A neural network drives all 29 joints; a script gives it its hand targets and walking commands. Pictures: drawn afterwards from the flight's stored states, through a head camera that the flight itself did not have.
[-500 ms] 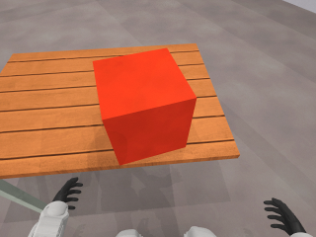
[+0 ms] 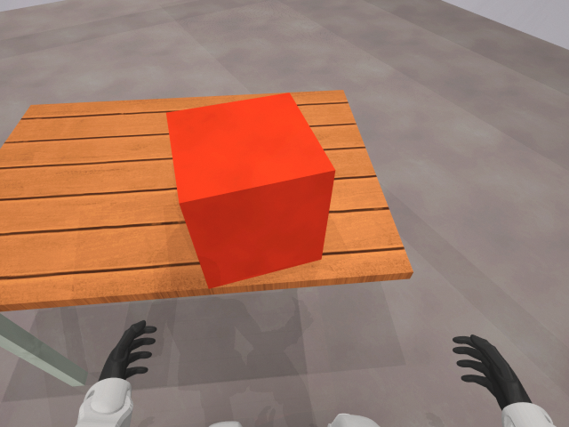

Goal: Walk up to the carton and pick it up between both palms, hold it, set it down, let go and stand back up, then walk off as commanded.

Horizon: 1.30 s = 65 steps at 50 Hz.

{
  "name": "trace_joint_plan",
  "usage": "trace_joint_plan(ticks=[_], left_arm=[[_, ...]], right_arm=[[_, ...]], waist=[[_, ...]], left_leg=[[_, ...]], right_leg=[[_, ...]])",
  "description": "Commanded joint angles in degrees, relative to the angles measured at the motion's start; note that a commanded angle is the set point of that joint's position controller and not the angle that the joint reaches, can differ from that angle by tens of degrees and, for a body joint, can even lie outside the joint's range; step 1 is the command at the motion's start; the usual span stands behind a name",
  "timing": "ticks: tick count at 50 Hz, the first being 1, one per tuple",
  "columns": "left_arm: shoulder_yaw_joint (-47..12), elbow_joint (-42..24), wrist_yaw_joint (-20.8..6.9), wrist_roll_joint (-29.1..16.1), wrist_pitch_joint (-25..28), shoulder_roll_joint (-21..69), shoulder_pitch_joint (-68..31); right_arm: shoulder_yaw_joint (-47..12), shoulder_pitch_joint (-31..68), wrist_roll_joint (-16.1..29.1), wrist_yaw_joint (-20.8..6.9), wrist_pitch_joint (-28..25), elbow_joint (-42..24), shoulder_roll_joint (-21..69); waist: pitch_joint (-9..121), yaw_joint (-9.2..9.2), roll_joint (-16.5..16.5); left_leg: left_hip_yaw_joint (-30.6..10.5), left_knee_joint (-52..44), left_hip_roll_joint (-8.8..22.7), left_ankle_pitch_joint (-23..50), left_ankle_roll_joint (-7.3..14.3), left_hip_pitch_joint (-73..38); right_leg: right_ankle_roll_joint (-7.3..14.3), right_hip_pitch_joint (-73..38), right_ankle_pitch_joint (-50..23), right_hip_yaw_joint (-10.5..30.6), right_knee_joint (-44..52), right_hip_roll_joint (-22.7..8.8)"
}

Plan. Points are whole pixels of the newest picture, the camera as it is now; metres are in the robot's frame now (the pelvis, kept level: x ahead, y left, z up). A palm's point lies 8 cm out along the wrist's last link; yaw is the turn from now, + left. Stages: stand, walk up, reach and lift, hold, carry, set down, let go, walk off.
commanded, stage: reach and lift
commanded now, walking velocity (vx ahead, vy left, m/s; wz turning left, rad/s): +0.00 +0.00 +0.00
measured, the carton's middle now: (249, 191) +0.51 +0.09 +0.01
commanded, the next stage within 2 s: none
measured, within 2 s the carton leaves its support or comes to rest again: neither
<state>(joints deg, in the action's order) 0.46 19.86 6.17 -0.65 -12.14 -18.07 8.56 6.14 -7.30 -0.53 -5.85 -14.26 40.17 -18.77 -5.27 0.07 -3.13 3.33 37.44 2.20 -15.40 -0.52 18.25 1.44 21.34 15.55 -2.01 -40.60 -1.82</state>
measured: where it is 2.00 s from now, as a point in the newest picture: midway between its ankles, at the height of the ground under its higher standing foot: outside the picture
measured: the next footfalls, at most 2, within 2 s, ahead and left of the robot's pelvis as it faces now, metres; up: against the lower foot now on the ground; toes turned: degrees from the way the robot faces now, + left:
none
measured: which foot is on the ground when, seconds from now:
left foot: down 0.00-1.00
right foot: down 0.00-1.00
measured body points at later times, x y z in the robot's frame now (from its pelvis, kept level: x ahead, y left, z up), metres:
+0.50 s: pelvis +0.01 -0.02 +0.01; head +0.00 -0.02 +0.46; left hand +0.24 +0.21 -0.01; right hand +0.23 -0.28 -0.01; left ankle +0.06 +0.14 -0.72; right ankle +0.07 -0.10 -0.72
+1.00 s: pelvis +0.04 -0.01 +0.01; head +0.05 -0.01 +0.46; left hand +0.28 +0.20 +0.02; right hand +0.27 -0.25 +0.01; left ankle +0.06 +0.14 -0.72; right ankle +0.07 -0.10 -0.72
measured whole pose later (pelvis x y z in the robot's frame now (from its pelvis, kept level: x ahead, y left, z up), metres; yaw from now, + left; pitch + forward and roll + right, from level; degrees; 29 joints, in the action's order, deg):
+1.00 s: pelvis +0.04 -0.01 +0.01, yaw +0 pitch +0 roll +2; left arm 0.5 11.0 12.0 -3.8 5.1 -7.6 10.9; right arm 0.0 -7.3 15.2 -10.9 -18.3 27.5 -18.9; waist -1.3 0.1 -3.0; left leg 3.3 32.0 2.3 -15.4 -1.3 16.2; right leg 2.2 20.4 17.2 -1.1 -37.7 -0.8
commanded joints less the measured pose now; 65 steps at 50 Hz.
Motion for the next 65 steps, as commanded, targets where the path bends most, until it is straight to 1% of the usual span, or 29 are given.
trace_joint_plan(ticks=[1,3,4,5,6,7,9,11,13,15,16,18,19,21,22,23,26,27,29,34,39,42,45,48,50,57,61,62,65], left_arm=[[5.63,-9.11,1.01,-1.95,0.79,-2.35,-6.16],[4.54,-9.49,1.70,-1.21,0.89,-0.20,-6.44],[3.76,-8.49,2.23,-0.37,1.17,1.46,-6.44],[3.09,-7.70,2.71,0.61,1.92,3.09,-6.83],[2.20,-6.50,2.78,1.67,2.83,4.97,-6.65],[1.70,-6.22,2.67,2.13,3.66,6.43,-6.56],[2.23,-6.63,2.69,2.28,5.24,6.24,-8.16],[2.13,-7.50,2.98,1.20,6.61,5.72,-9.84],[2.62,-6.73,3.30,-0.12,7.86,5.08,-9.92],[2.78,-7.30,3.77,-1.91,8.69,4.53,-9.54],[3.06,-7.65,3.80,-2.68,8.75,4.36,-9.23],[4.03,-8.88,3.52,-3.30,9.10,3.59,-9.02],[4.49,-9.07,3.55,-3.29,9.33,3.66,-8.43],[4.00,-10.25,3.72,-3.29,10.16,3.99,-7.84],[4.03,-11.70,3.99,-3.38,10.73,4.05,-7.33],[3.56,-12.19,4.13,-3.49,11.04,4.40,-7.06],[2.50,-14.17,4.42,-3.97,12.39,5.45,-6.25],[2.24,-14.65,4.75,-4.08,12.81,6.07,-4.61],[0.79,-15.87,5.54,-4.26,13.68,7.50,-3.27],[-1.42,-17.23,5.77,-4.66,16.80,9.72,-0.25],[-2.57,-18.83,6.24,-4.76,19.93,10.75,0.01],[-2.22,-18.56,6.25,-4.34,20.18,10.49,-1.12],[-2.03,-18.19,6.19,-4.93,19.55,10.21,-2.72],[-1.79,-19.38,6.26,-5.52,18.37,10.07,-5.07],[-0.72,-18.00,6.09,-5.31,17.35,9.74,-5.53],[1.70,-18.60,6.05,-5.54,12.99,8.81,-11.13],[2.81,-19.86,5.58,-5.95,10.94,8.09,-14.24],[3.32,-20.85,5.58,-6.20,10.65,7.52,-15.19],[4.15,-21.61,5.34,-6.36,9.46,6.86,-18.12]], right_arm=[[0.53,1.77,6.84,-1.25,2.19,-16.21,-7.47],[0.92,2.63,7.47,-2.34,2.92,-16.46,-9.02],[1.31,3.55,7.53,-2.99,3.05,-16.24,-10.72],[1.82,4.51,7.67,-3.62,3.02,-15.92,-12.87],[1.92,5.18,8.31,-4.09,2.87,-15.38,-14.48],[2.11,5.74,8.94,-4.30,2.41,-14.91,-15.32],[1.22,7.97,9.82,-4.62,1.79,-15.23,-14.81],[0.47,9.56,9.87,-4.87,1.23,-16.85,-13.64],[-0.36,9.86,9.83,-4.81,0.87,-19.07,-12.16],[-1.09,10.07,9.90,-4.63,0.80,-21.91,-10.01],[-1.62,9.63,10.20,-4.56,1.01,-22.91,-8.88],[-2.73,6.48,11.58,-3.92,1.68,-24.69,-7.68],[-3.45,4.78,12.26,-3.82,2.03,-24.13,-7.51],[-3.89,3.42,12.70,-3.81,2.42,-23.50,-7.29],[-4.45,3.26,13.07,-3.99,2.32,-23.70,-7.36],[-4.43,3.03,13.43,-4.03,2.32,-24.05,-7.43],[-4.82,2.81,14.87,-4.32,1.40,-25.82,-7.57],[-5.24,2.25,15.33,-4.58,0.89,-26.02,-7.72],[-4.73,2.67,15.98,-5.19,-0.13,-25.08,-8.85],[-6.12,1.85,18.46,-5.63,-3.72,-24.29,-9.50],[-7.37,3.12,20.30,-5.58,-6.51,-24.29,-9.76],[-7.82,5.14,21.06,-5.23,-7.10,-25.08,-10.05],[-7.58,7.45,20.91,-4.69,-6.75,-26.58,-10.47],[-7.33,10.51,21.20,-4.31,-5.90,-27.92,-10.59],[-7.61,11.29,20.96,-4.00,-4.99,-27.97,-10.56],[-6.98,17.30,20.91,-3.04,-1.53,-29.20,-10.81],[-6.63,20.32,20.60,-2.37,0.46,-28.91,-11.22],[-7.13,21.32,20.92,-2.18,0.91,-28.77,-11.03],[-6.80,24.50,20.72,-1.76,2.17,-27.08,-11.12]], waist=[[10.60,-0.85,-3.20],[10.49,-0.66,0.07],[10.42,-1.00,3.29],[10.62,-1.65,8.34],[10.91,-1.81,12.49],[12.22,-1.78,13.15],[11.96,-2.62,10.21],[11.54,-2.88,6.86],[11.71,-3.27,1.90],[12.23,-3.97,-2.91],[12.02,-4.11,-6.47],[12.67,-3.30,-10.07],[12.12,-3.11,-10.02],[11.75,-3.03,-7.66],[12.11,-3.99,-6.07],[11.56,-3.86,-5.14],[12.30,-4.15,-4.33],[12.05,-5.03,-3.24],[12.97,-5.69,-0.21],[15.77,-5.44,0.35],[17.19,-5.71,0.71],[17.99,-5.81,0.44],[17.67,-5.77,-0.47],[18.06,-6.00,0.07],[17.20,-6.91,-0.47],[18.75,-8.40,-0.37],[20.80,-8.26,-0.86],[21.53,-8.71,-0.34],[22.18,-8.43,-0.04]], left_leg=[[-3.78,-9.53,-5.05,-7.63,2.76,-20.67],[-4.92,-12.99,-3.00,-14.28,3.25,-14.39],[-5.71,-17.36,-0.15,-21.25,4.17,-4.36],[-5.62,-23.41,2.79,-28.07,5.20,9.49],[-5.72,-28.05,5.34,-31.99,6.76,21.25],[-5.93,-28.87,6.35,-31.75,7.45,25.73],[-4.57,-26.96,5.25,-29.06,7.57,26.57],[-3.37,-24.83,3.58,-27.77,6.59,22.56],[-1.92,-22.10,1.72,-24.60,5.92,18.35],[-0.54,-18.94,-0.93,-17.99,4.23,10.08],[0.71,-16.42,-3.40,-12.66,2.87,3.04],[0.62,-12.12,-5.74,-5.97,2.04,-7.60],[0.34,-11.93,-5.74,-4.22,1.93,-9.06],[0.17,-13.48,-5.45,-4.88,1.64,-7.54],[0.43,-14.20,-5.15,-4.76,1.56,-6.29],[0.46,-14.55,-5.10,-5.12,1.47,-5.93],[0.28,-14.59,-4.90,-4.56,1.31,-6.62],[0.24,-15.29,-4.44,-4.15,1.14,-6.14],[-0.10,-17.15,-3.09,-4.08,0.93,-4.39],[-0.36,-15.60,-2.94,2.96,0.16,-7.02],[-0.65,-14.16,-3.05,6.45,-0.54,-7.66],[-0.72,-14.03,-3.10,8.12,-0.66,-8.91],[-0.50,-14.61,-3.12,7.59,-0.42,-8.91],[-0.54,-15.00,-2.94,8.02,-0.69,-9.79],[-0.32,-15.52,-2.95,8.12,-0.45,-9.19],[0.33,-17.11,-2.87,8.71,-0.17,-8.65],[0.68,-17.27,-2.91,11.19,-0.26,-9.07],[0.84,-17.08,-2.95,12.38,-0.46,-9.01],[0.79,-17.26,-3.01,12.67,-0.55,-8.55]], right_leg=[[4.40,7.83,19.10,3.84,21.63,-3.42],[3.49,2.12,14.78,1.65,18.58,-0.75],[1.97,-7.63,8.84,-0.24,14.75,2.54],[-0.43,-21.48,1.41,-2.76,9.00,6.58],[-2.63,-33.78,-4.87,-4.13,3.98,9.40],[-3.09,-39.29,-8.60,-4.07,2.02,9.98],[-2.96,-39.12,-6.01,-2.32,3.18,9.17],[-2.24,-33.36,0.40,-0.95,6.43,7.84],[-1.89,-27.98,7.47,1.50,10.88,5.90],[-0.91,-19.96,13.59,4.10,16.09,2.81],[0.10,-13.13,18.15,6.09,19.85,0.05],[1.42,-4.20,22.24,8.48,24.41,-3.07],[1.47,-2.71,21.37,8.63,24.95,-3.44],[0.92,-4.89,19.37,8.28,24.46,-2.92],[0.72,-6.25,17.83,7.91,23.67,-2.46],[0.60,-6.55,17.47,7.88,23.54,-2.18],[0.74,-5.78,16.08,7.25,23.15,-1.93],[0.79,-6.19,14.64,6.68,22.68,-1.30],[0.46,-8.12,9.18,3.85,20.11,1.41],[1.27,-8.93,-0.57,1.88,18.26,3.31],[1.74,-9.74,-3.75,1.88,17.34,3.72],[1.88,-10.55,-5.15,2.23,17.63,3.80],[1.89,-10.89,-5.00,2.70,18.15,3.74],[2.06,-11.29,-5.32,2.80,18.47,3.81],[2.08,-12.10,-5.21,3.19,18.69,3.80],[2.03,-14.52,-6.00,4.12,19.39,3.87],[1.89,-16.05,-8.97,4.34,19.40,4.14],[1.81,-16.62,-10.07,4.45,19.29,4.10],[1.61,-17.13,-10.10,4.80,19.52,3.93]])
